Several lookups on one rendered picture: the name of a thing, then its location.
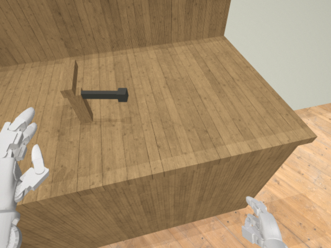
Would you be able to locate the left robot hand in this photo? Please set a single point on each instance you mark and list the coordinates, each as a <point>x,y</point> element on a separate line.
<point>13,140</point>

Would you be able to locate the tap lever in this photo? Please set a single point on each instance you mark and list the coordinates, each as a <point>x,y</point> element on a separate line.
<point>121,94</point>

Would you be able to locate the counter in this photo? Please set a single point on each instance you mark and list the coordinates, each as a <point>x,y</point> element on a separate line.
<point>201,129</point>

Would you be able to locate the right robot hand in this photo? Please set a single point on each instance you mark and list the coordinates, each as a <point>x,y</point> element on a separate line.
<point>257,230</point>

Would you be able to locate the robot left forearm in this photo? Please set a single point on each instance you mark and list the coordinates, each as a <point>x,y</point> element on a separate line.
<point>10,234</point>

